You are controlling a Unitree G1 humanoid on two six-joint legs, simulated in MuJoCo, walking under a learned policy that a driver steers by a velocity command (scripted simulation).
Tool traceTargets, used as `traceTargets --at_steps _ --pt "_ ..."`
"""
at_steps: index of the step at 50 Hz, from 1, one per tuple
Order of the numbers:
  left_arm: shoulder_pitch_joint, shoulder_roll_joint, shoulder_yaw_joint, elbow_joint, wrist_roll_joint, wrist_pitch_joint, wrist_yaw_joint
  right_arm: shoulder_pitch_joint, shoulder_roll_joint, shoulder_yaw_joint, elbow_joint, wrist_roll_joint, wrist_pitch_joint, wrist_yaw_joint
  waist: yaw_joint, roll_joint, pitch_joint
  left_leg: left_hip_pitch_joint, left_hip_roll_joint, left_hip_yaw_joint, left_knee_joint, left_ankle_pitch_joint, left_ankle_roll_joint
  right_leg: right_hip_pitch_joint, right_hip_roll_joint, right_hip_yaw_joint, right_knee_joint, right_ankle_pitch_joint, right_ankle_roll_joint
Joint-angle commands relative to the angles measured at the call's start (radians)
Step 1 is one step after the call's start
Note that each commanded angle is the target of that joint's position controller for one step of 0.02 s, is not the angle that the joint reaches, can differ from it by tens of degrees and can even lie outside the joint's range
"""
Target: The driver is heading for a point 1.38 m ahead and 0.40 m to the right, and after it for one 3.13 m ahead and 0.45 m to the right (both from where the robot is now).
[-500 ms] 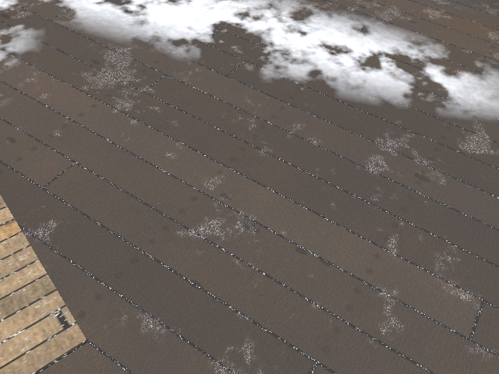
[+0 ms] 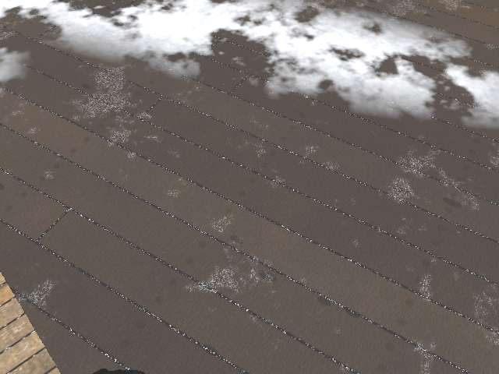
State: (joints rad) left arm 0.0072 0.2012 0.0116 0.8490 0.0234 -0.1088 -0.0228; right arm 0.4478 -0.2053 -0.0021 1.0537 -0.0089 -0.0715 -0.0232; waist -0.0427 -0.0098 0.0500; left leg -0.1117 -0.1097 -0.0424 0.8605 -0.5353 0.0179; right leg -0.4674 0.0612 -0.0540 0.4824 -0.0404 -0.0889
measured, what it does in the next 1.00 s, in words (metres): walks ahead, turning right: left foot, then right foot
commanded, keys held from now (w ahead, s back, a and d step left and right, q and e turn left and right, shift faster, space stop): no key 0.24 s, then e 0.18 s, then w+e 0.44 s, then w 0.14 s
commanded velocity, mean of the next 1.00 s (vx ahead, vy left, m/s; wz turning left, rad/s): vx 0.22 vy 0.00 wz -0.30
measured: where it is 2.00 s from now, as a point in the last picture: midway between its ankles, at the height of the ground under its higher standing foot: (341, 254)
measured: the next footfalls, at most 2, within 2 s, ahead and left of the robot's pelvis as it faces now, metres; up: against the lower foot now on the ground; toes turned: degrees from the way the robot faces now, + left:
left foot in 0.28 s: +0.12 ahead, +0.15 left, +0.00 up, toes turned -1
right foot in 0.66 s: +0.12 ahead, -0.12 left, +0.00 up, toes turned -16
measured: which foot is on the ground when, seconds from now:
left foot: up 0.00-0.26, down 0.28-0.66, up 0.68-1.00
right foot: down 0.00-0.36, up 0.38-0.64, down 0.66-1.00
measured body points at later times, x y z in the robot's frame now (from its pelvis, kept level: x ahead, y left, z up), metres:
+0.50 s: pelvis +0.07 +0.02 +0.01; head +0.10 +0.03 +0.46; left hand +0.20 +0.28 -0.12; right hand +0.10 -0.26 -0.12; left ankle +0.08 +0.16 -0.72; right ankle +0.08 -0.08 -0.68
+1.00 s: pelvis +0.23 -0.05 +0.02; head +0.25 -0.08 +0.47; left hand +0.32 +0.20 -0.10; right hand +0.35 -0.35 -0.08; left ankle +0.45 +0.02 -0.68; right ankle +0.09 -0.10 -0.72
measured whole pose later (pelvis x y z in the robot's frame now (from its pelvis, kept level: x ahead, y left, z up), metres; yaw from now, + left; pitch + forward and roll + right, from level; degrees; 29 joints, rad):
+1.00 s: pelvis +0.23 -0.05 +0.02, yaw -21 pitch +3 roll +0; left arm 0.40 0.22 0.05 0.88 -0.02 -0.07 0.02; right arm 0.00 -0.26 -0.05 0.80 0.01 -0.12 0.03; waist 0.07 0.04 0.01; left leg -0.63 0.04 -0.02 0.55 0.06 0.00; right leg 0.00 0.06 0.09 0.27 -0.31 -0.05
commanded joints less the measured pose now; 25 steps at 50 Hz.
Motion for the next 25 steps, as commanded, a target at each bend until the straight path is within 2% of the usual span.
traceTargets --at_steps 1,2,3,4,5,6,7,8,10,11,13,14,15,16,17,18,19,20,21,22,23,24,25 --pt "0.195 0.132 0.034 0.030 -0.018 0.019 0.010 0.098 -0.100 -0.020 -0.038 0.026 -0.011 0.028 0.077 -0.062 -0.265 -0.419 0.079 -0.096 0.508 -0.040 -0.037 0.546 -0.406 0.456 -0.115 0.511 -0.293" --pt "0.078 0.087 0.016 0.007 -0.036 0.024 0.010 -0.001 -0.105 -0.030 -0.064 0.020 0.006 0.016 0.040 0.050 -0.161 -0.404 0.123 -0.046 0.441 0.036 -0.036 0.362 -0.342 0.378 -0.215 0.213 -0.223" --pt "0.047 0.073 0.005 0.002 -0.025 0.022 0.007 -0.023 -0.105 -0.038 -0.069 0.011 0.024 0.004 0.026 0.044 -0.101 -0.336 0.144 -0.044 0.383 0.067 -0.043 0.207 -0.322 0.333 -0.250 0.154 -0.202" --pt "0.034 0.091 0.008 0.012 -0.011 0.024 0.005 0.011 -0.067 -0.034 -0.071 0.004 0.041 -0.004 -0.008 -0.002 -0.076 -0.245 0.167 -0.043 0.288 0.093 -0.053 0.093 -0.283 0.273 -0.277 0.095 -0.185" --pt "0.032 0.092 0.010 0.024 -0.001 0.028 0.002 0.030 -0.042 -0.031 -0.062 0.004 0.050 -0.012 -0.022 -0.040 -0.057 -0.186 0.164 -0.018 0.182 0.098 -0.058 0.020 -0.231 0.206 -0.284 0.097 -0.165" --pt "0.049 0.105 0.014 0.034 0.012 0.030 0.006 0.025 -0.029 -0.029 -0.064 0.008 0.052 -0.022 -0.024 -0.061 -0.068 -0.161 0.153 0.004 0.095 0.090 -0.062 0.006 -0.209 0.177 -0.280 0.119 -0.162" --pt "0.079 0.109 0.015 0.043 0.017 0.028 0.010 0.011 -0.029 -0.028 -0.064 0.008 0.055 -0.031 -0.013 -0.074 -0.094 -0.155 0.155 0.008 0.027 0.091 -0.063 0.027 -0.219 0.179 -0.270 0.147 -0.171" --pt "0.099 0.116 0.017 0.049 0.015 0.029 0.015 -0.003 -0.034 -0.027 -0.065 0.004 0.062 -0.035 -0.004 -0.072 -0.128 -0.139 0.162 0.004 -0.036 0.118 -0.060 0.050 -0.227 0.186 -0.263 0.086 -0.172" --pt "0.105 0.143 0.024 0.051 -0.003 0.041 0.025 -0.033 -0.056 -0.034 -0.067 0.005 0.078 -0.035 0.003 -0.082 -0.153 -0.094 0.157 0.016 -0.140 0.225 -0.051 0.045 -0.229 0.213 -0.280 -0.192 -0.151" --pt "0.093 0.149 0.025 0.051 -0.013 0.049 0.030 -0.043 -0.060 -0.037 -0.066 0.002 0.083 -0.033 -0.006 -0.088 -0.140 -0.057 0.147 0.029 -0.196 0.289 -0.043 0.013 -0.222 0.218 -0.287 -0.325 -0.129" --pt "0.108 0.131 0.019 0.060 -0.025 0.061 0.037 -0.076 -0.069 -0.044 -0.069 -0.012 0.088 -0.031 -0.009 -0.083 -0.076 -0.022 0.131 0.047 -0.279 0.293 -0.017 -0.053 -0.190 0.232 -0.289 -0.510 -0.067" --pt "0.125 0.125 0.017 0.064 -0.029 0.065 0.038 -0.088 -0.082 -0.046 -0.079 -0.019 0.087 -0.036 -0.009 -0.065 -0.039 -0.027 0.152 0.026 -0.343 0.290 0.002 -0.070 -0.173 0.244 -0.278 -0.561 -0.031" --pt "0.128 0.138 0.022 0.056 -0.032 0.068 0.040 -0.093 -0.116 -0.052 -0.092 -0.020 0.083 -0.042 0.001 -0.030 -0.004 -0.049 0.198 -0.015 -0.404 0.245 0.029 -0.078 -0.149 0.239 -0.222 -0.532 -0.007" --pt "0.136 0.149 0.035 0.033 -0.040 0.075 0.049 -0.116 -0.198 -0.078 -0.082 -0.004 0.079 -0.046 0.041 0.109 0.027 -0.159 0.204 -0.030 -0.440 0.088 0.058 -0.052 -0.075 0.145 -0.169 -0.461 0.010" --pt "0.114 0.153 0.038 0.024 -0.034 0.078 0.057 -0.117 -0.172 -0.079 -0.086 -0.001 0.069 -0.049 0.023 0.140 0.024 -0.199 0.218 -0.055 -0.502 0.026 0.066 -0.011 -0.043 0.105 -0.070 -0.387 0.026" --pt "0.101 0.140 0.042 0.005 -0.035 0.081 0.061 -0.110 -0.168 -0.083 -0.087 -0.003 0.061 -0.054 0.022 0.188 0.011 -0.185 0.264 -0.103 -0.553 0.034 0.080 -0.026 -0.011 0.071 0.031 -0.322 0.034" --pt "0.116 0.113 0.040 0.004 -0.032 0.085 0.061 -0.146 -0.182 -0.092 -0.105 -0.002 0.053 -0.059 0.033 0.242 -0.006 -0.163 0.337 -0.176 -0.582 0.129 0.111 -0.045 0.011 0.039 0.168 -0.296 0.038" --pt "0.144 0.125 0.047 0.003 -0.027 0.088 0.057 -0.184 -0.187 -0.097 -0.130 -0.005 0.042 -0.066 0.033 0.261 -0.035 -0.127 0.431 -0.239 -0.571 0.315 0.165 -0.084 -0.005 0.040 0.315 -0.380 0.045" --pt "0.143 0.136 0.056 -0.004 -0.027 0.091 0.052 -0.179 -0.175 -0.095 -0.146 -0.010 0.029 -0.073 0.019 0.223 -0.069 -0.079 0.497 -0.271 -0.552 0.549 0.221 -0.132 -0.026 0.073 0.473 -0.479 0.057" --pt "0.150 0.138 0.064 -0.009 -0.036 0.096 0.048 -0.170 -0.177 -0.096 -0.153 -0.002 0.019 -0.076 0.022 0.159 -0.107 -0.019 0.520 -0.272 -0.553 0.574 0.234 -0.180 -0.059 0.108 0.568 -0.493 0.066" --pt "0.151 0.122 0.063 -0.017 -0.045 0.100 0.044 -0.188 -0.187 -0.101 -0.162 0.016 0.013 -0.074 0.034 0.124 -0.114 0.021 0.508 -0.247 -0.566 0.453 0.204 -0.214 -0.104 0.128 0.549 -0.454 0.068" --pt "0.126 0.105 0.058 -0.025 -0.049 0.103 0.039 -0.195 -0.190 -0.104 -0.165 0.030 0.011 -0.071 0.019 0.111 -0.104 0.034 0.478 -0.207 -0.592 0.313 0.174 -0.221 -0.118 0.102 0.494 -0.417 0.072" --pt "0.093 0.091 0.054 -0.036 -0.049 0.103 0.033 -0.191 -0.196 -0.107 -0.162 0.035 0.013 -0.068 0.001 0.120 -0.085 0.023 0.451 -0.170 -0.616 0.224 0.153 -0.201 -0.114 0.064 0.439 -0.395 0.075"
Keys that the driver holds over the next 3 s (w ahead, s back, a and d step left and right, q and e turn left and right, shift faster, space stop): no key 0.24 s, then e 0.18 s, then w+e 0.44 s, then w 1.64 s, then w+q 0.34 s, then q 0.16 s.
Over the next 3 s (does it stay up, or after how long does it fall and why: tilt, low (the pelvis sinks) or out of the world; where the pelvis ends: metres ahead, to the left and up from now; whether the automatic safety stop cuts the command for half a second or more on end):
stays up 1.21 -0.51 0.02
